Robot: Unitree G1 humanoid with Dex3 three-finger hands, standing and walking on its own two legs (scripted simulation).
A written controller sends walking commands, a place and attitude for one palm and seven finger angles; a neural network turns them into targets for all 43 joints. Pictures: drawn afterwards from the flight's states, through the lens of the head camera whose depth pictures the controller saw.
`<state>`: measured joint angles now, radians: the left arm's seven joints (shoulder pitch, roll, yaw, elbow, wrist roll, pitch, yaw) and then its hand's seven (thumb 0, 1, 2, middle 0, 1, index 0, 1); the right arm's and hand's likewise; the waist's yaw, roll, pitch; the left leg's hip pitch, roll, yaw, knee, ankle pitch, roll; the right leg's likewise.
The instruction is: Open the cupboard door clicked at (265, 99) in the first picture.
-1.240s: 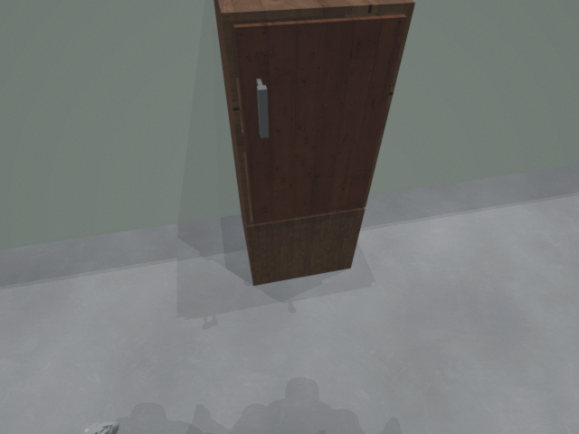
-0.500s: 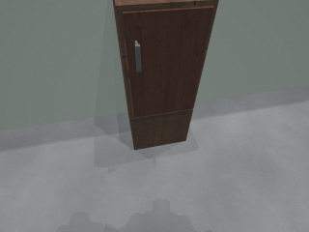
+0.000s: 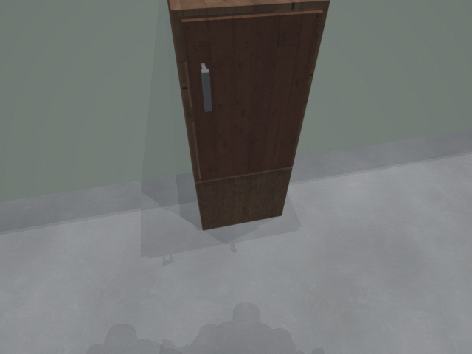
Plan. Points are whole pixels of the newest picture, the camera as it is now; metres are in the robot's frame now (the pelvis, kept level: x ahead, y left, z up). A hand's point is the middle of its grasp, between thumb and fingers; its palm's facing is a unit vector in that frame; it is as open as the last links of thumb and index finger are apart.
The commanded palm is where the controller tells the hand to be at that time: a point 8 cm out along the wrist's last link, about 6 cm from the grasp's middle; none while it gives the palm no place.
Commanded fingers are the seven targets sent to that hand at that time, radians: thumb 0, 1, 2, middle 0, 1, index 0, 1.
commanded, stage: look at it before walking up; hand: left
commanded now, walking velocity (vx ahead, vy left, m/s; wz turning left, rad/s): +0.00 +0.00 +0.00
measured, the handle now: (205, 87) +0.78 +0.14 +0.04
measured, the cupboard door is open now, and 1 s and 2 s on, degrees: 0 0 0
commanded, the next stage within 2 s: turn to face it in 0.22 s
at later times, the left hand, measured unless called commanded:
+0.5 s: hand out of the picture +0.07 +0.24 -0.16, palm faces -0.02 -0.95 -0.31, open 7.4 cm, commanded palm none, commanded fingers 0.00 0.90 0.90 -0.20 -0.30 -0.20 -0.30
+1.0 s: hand out of the picture +0.00 +0.23 -0.18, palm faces +0.14 -0.96 -0.24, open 7.4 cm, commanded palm none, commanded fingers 0.00 0.90 0.90 -0.20 -0.30 -0.20 -0.30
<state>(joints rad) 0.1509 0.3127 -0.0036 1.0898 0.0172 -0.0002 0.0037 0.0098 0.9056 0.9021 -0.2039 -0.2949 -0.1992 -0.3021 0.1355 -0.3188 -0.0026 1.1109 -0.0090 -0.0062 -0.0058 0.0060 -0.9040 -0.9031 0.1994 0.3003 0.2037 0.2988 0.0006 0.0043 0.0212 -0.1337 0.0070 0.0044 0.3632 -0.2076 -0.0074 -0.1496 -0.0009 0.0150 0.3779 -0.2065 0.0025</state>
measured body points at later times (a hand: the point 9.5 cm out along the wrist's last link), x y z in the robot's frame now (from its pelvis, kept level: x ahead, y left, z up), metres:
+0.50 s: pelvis +0.00 +0.00 +0.00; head +0.01 +0.00 +0.45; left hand +0.07 +0.28 -0.14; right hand +0.07 -0.28 -0.14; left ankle -0.01 +0.12 -0.75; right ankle +0.00 -0.12 -0.75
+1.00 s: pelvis -0.03 +0.02 -0.01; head +0.00 +0.04 +0.44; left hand +0.00 +0.28 -0.16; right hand +0.03 -0.21 -0.15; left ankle -0.01 +0.12 -0.75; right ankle -0.05 -0.11 -0.70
